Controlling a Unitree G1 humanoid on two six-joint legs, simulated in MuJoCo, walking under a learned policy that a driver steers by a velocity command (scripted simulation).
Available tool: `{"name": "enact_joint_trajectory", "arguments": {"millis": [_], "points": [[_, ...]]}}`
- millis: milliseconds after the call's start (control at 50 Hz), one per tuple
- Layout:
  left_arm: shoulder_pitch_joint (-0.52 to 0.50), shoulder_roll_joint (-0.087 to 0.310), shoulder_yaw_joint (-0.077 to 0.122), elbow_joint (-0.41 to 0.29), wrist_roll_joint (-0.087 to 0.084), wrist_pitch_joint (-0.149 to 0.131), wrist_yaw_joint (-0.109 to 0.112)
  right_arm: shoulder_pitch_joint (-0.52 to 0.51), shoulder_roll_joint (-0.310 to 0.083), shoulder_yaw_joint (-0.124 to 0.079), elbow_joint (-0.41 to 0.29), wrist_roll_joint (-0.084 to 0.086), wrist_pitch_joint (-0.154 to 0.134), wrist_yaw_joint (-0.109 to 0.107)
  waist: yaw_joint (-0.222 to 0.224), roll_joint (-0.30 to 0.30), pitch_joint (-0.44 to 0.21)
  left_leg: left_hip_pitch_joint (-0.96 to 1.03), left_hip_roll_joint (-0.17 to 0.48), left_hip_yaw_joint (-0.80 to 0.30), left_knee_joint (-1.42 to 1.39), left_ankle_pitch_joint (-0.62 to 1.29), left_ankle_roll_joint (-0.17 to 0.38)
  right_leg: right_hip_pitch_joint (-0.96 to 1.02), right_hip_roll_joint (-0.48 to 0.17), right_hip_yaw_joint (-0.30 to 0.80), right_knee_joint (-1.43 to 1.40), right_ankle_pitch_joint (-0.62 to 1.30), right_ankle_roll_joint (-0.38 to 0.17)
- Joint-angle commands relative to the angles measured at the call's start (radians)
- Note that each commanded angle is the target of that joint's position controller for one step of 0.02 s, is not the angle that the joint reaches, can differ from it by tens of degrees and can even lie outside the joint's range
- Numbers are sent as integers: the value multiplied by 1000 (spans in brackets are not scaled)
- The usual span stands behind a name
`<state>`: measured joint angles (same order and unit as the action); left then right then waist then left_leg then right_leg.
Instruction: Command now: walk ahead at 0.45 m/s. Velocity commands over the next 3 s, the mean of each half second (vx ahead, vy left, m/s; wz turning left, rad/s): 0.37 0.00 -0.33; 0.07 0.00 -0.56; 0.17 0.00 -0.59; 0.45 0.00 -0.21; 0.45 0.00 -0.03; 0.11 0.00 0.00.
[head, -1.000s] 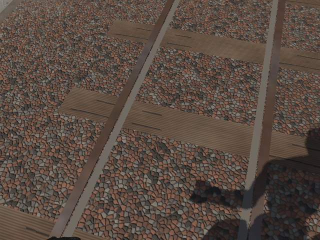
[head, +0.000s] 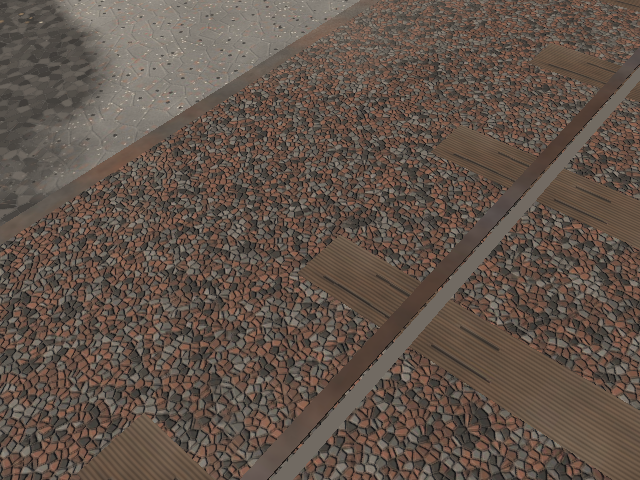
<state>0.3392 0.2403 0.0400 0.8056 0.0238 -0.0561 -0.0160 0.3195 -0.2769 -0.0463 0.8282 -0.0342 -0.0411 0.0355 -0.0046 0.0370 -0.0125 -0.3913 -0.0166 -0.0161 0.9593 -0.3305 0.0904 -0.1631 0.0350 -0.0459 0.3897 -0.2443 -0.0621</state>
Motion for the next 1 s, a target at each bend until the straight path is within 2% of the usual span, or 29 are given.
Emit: {"name": "enact_joint_trajectory", "arguments": {"millis": [20,80,160,220,260,280,300,320,340,360,380,400,420,440,460,520,600,660,760,800,820,840,860,880,900,920,940,960,1000], "points": [[43,121,26,-23,-11,-29,1,-60,-65,-12,-64,-13,-11,15,13,-121,83,-306,81,4,75,119,-29,152,-240,296,-274,28,-105],[120,114,24,24,-28,-35,0,-154,-47,-4,-97,-18,-5,14,24,-108,78,-353,86,42,25,170,-79,179,-216,234,-248,334,-137],[153,122,26,55,-22,-29,10,-312,-15,19,-151,-5,-7,17,53,-127,97,-290,56,70,-211,256,-113,135,-176,194,-227,444,-136],[166,147,33,68,-18,-25,16,-371,-30,21,-173,4,-11,10,61,-136,91,-199,32,65,-331,283,-101,140,-198,220,-185,513,-129],[138,160,37,67,-15,-21,21,-337,-52,15,-168,7,-18,-2,31,-136,83,-111,18,47,-382,264,-76,148,-212,239,-122,619,-104],[117,169,41,64,-15,-18,22,-274,-69,8,-148,6,-24,-12,3,-137,57,-23,-6,45,-413,242,-61,150,-197,234,-44,742,-80],[101,173,43,59,-19,-18,21,-161,-91,-1,-111,3,-35,-25,-39,-125,-3,116,-30,51,-473,277,-41,144,-162,223,91,828,-53],[84,165,43,49,-34,-19,19,-32,-125,-12,-80,-13,-52,-39,-96,-98,-84,330,32,12,-509,391,-17,42,-109,197,280,714,-24],[96,98,28,-1,-44,-20,21,109,-209,-29,-79,-38,-59,-56,-123,44,-252,582,314,-223,-459,613,20,-131,-31,143,577,255,-3],[264,36,20,-4,-75,0,38,64,-268,-44,-100,-25,-42,-47,-37,247,-398,702,559,-529,-483,879,150,-321,87,89,854,-408,8],[240,127,43,34,-30,22,47,21,-174,-31,-114,11,-26,-43,-25,80,-334,590,480,-482,-495,862,148,-340,19,132,909,-337,-1],[167,119,46,25,-23,32,40,-56,-96,-9,-122,19,-25,-46,-9,53,-197,461,429,-331,-529,783,132,-365,-9,119,895,-273,8],[122,103,45,21,-15,40,31,-101,-49,5,-122,16,-24,-49,8,42,-104,352,370,-225,-582,751,103,-364,-44,105,850,-225,22],[95,99,48,16,-3,54,18,-111,-35,11,-118,16,-25,-55,17,77,-56,282,333,-154,-615,740,86,-350,-62,100,819,-195,35],[105,89,49,16,4,71,8,-113,-41,10,-111,17,-26,-59,34,99,-40,221,312,-97,-638,760,84,-313,-60,86,817,-171,48],[83,77,50,-5,0,96,-3,-116,-64,1,-108,14,-38,-60,59,78,-60,175,316,-12,-665,779,110,-298,-48,70,806,-113,61],[-38,74,43,-62,7,116,-18,-112,-73,-5,-101,11,-23,-66,45,88,-27,165,315,68,-697,586,115,-345,-79,45,654,-15,72],[-114,61,30,-98,6,121,-32,-100,-96,-15,-98,9,-9,-65,23,89,-22,153,314,120,-683,484,108,-280,-81,10,499,12,66],[-190,86,33,-155,-1,120,-32,-55,-147,-39,-90,7,25,-52,-22,104,-23,217,363,117,-607,377,91,-220,-56,-42,337,-121,39],[-172,83,35,-164,-2,107,-30,-60,-161,-47,-85,16,40,-52,-5,82,-25,219,356,139,-523,326,49,-140,-38,-54,180,-90,17],[-136,97,38,-153,4,92,-23,-30,-155,-50,-72,13,49,-52,9,20,-39,187,326,169,-432,271,-2,-53,-33,-19,60,7,3],[-83,180,58,-145,16,75,-7,12,-109,-41,-79,7,56,-47,15,-191,-64,70,238,241,-196,92,-67,57,-196,218,-69,162,-33],[-65,318,92,-163,1,74,-2,-38,-46,-19,-156,14,66,-51,30,-377,-25,-208,40,217,-20,-340,-136,98,-437,582,-97,475,-202],[24,288,98,-134,-15,79,4,-98,-95,-28,-152,5,84,-57,89,-210,-60,-223,54,66,134,-341,-141,122,-428,514,-57,567,-276],[-12,242,80,-130,-17,83,11,-102,-82,-28,-152,17,88,-53,55,-184,-39,-233,61,28,173,-268,-139,94,-369,427,-42,563,-265],[-87,204,68,-139,-14,90,17,-99,-75,-27,-141,25,80,-53,19,-155,-2,-223,74,3,140,-175,-133,49,-297,354,-60,488,-219],[-153,181,61,-157,-20,93,23,-98,-90,-33,-139,14,74,-53,-3,-164,0,-214,75,-2,108,-113,-129,45,-245,317,-63,447,-183],[-180,157,54,-167,-20,93,25,-79,-102,-37,-127,1,73,-51,-11,-166,-24,-185,58,10,123,-78,-130,44,-219,293,-52,513,-176],[-158,169,57,-164,-22,87,17,-66,-93,-37,-126,4,79,-47,-11,-122,-69,-155,41,5,117,-64,-134,52,-213,293,-39,552,-177]]}}
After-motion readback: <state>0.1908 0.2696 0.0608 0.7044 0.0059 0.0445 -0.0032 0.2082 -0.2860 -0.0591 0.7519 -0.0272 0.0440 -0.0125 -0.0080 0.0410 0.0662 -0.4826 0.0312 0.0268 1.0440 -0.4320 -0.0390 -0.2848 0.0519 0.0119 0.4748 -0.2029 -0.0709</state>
